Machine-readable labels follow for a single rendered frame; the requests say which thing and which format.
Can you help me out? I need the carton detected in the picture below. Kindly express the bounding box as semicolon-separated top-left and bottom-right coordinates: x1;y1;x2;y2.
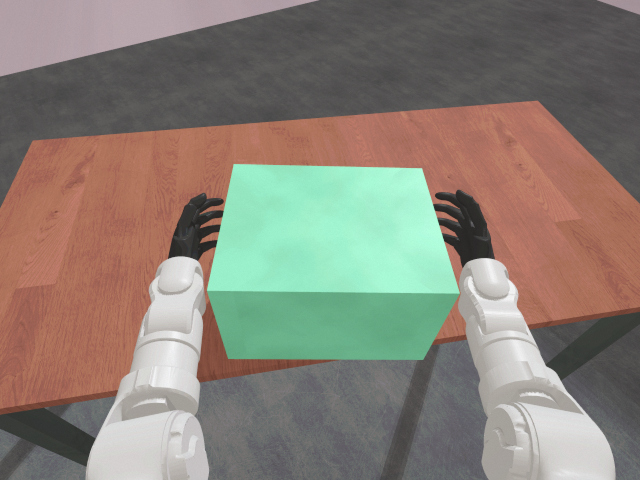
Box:
207;164;460;360

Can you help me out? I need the right robot forearm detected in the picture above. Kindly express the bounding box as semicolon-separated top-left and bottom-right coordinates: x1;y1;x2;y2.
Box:
458;258;616;480

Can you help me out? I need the right robot upper arm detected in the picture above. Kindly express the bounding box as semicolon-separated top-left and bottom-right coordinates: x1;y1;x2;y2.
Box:
482;401;614;480

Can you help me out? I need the left robot hand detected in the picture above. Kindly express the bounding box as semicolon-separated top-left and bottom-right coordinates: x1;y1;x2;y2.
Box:
168;193;224;261

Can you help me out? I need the table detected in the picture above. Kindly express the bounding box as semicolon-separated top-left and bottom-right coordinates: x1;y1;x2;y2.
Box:
0;101;640;467

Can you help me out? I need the right robot hand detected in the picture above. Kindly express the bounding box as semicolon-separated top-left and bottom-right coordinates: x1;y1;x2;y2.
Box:
433;190;495;268

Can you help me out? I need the left robot forearm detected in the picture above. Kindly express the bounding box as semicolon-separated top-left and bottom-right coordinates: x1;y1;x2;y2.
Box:
86;256;206;480

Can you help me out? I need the left robot upper arm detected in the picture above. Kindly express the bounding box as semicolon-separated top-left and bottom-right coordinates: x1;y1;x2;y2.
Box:
88;410;209;480

